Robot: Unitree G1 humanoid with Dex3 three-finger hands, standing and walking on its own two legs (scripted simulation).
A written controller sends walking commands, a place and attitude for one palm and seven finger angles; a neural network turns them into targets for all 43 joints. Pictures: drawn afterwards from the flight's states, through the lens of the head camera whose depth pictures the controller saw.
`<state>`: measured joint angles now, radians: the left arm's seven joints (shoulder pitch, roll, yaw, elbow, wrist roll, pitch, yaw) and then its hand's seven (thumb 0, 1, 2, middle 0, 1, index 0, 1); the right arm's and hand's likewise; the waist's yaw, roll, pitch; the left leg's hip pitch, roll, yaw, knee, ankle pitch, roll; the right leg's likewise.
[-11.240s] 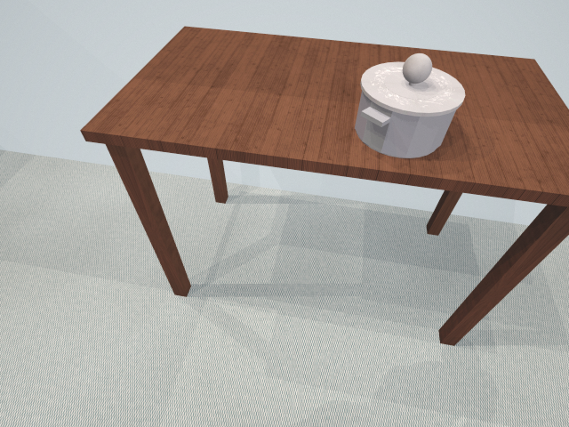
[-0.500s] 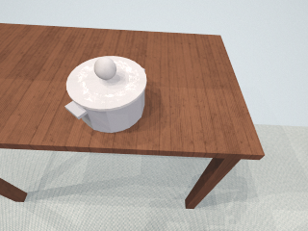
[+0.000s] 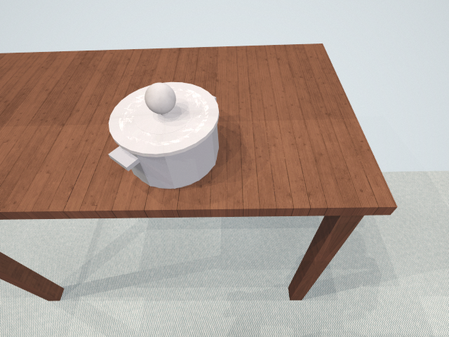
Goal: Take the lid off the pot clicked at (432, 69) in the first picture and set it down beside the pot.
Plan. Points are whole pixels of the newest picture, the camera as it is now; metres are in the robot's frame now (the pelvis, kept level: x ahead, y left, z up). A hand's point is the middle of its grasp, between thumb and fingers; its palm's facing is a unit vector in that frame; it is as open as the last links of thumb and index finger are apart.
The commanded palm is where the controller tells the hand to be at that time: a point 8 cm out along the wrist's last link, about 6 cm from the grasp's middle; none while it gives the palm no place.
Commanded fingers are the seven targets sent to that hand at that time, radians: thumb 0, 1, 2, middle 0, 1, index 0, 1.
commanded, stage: look again from close up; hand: left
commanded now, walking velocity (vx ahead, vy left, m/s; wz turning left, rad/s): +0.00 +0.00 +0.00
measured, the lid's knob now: (160, 98) +0.47 +0.14 +0.18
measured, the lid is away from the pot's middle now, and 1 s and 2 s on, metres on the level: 0.00 0.00 0.00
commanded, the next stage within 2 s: lift the closed hand beside the body in 0.80 s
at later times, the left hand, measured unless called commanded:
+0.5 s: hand out of the picture +0.06 +0.18 -0.16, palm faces -0.03 -0.97 -0.25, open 7.4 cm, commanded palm none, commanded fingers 0.00 0.90 0.90 -0.20 -0.30 -0.20 -0.30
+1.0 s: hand out of the picture +0.13 +0.18 -0.11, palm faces +0.13 -0.95 -0.28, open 7.2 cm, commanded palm +0.12 +0.23 -0.04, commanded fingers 0.00 0.90 0.90 -0.46 -0.59 -0.46 -0.59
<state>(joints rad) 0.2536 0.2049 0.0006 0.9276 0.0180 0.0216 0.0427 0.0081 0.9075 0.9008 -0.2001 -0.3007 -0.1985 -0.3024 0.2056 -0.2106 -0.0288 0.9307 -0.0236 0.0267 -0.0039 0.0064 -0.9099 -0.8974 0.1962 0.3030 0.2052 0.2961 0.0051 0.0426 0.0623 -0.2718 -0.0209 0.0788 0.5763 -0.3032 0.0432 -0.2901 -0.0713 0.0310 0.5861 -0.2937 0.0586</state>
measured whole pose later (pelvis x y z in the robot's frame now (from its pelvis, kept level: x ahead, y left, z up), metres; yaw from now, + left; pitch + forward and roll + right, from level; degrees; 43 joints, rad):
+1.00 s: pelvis +0.03 -0.01 +0.01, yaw +1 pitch +0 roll +0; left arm 0.38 0.18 0.00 0.51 0.00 0.06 0.10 0.02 0.91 0.90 -0.23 -0.33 -0.23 -0.33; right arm 0.32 -0.19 0.00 0.94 0.02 -0.15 -0.03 0.01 -0.92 -0.90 0.20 0.30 0.20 0.30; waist 0.03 0.01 0.03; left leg -0.18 -0.01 0.06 0.48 -0.30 0.02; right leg -0.20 -0.06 0.01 0.50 -0.30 0.04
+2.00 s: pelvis +0.02 -0.03 +0.01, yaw +3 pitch -3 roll +0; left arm 0.67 0.30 0.23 -0.43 -0.01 -0.11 0.06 0.02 0.89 0.90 -1.30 -1.50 -1.30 -1.50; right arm 0.17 -0.20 -0.01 0.62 0.00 -0.23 -0.07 0.02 -0.91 -0.90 0.20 0.30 0.21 0.30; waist 0.09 0.05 0.01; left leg -0.13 0.02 0.01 0.47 -0.28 -0.01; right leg -0.11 -0.03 -0.05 0.45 -0.28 0.02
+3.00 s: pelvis +0.00 -0.03 +0.01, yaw +5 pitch +0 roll +0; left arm 0.19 0.78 0.17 -0.42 0.66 0.09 -0.37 0.00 0.34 1.25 -1.15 -0.91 -1.15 -0.91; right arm 0.10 -0.31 0.02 0.56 0.05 0.00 -0.04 0.01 -0.91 -0.90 0.20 0.30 0.20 0.30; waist 0.11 0.16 -0.02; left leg -0.23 0.00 -0.02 0.45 -0.21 0.01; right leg -0.20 -0.05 -0.07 0.44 -0.23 0.03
